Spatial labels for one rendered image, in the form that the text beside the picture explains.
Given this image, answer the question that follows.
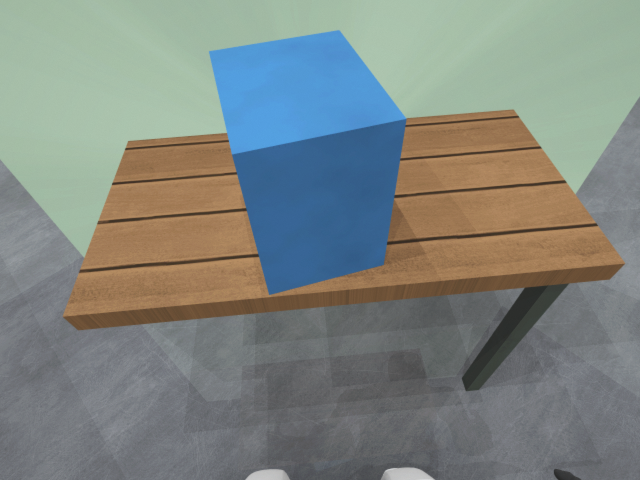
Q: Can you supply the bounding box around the carton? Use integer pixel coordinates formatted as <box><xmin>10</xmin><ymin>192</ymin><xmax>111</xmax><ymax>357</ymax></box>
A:
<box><xmin>209</xmin><ymin>30</ymin><xmax>406</xmax><ymax>295</ymax></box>

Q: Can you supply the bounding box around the table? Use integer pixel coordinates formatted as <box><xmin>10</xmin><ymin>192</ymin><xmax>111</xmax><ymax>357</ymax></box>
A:
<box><xmin>63</xmin><ymin>109</ymin><xmax>625</xmax><ymax>391</ymax></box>

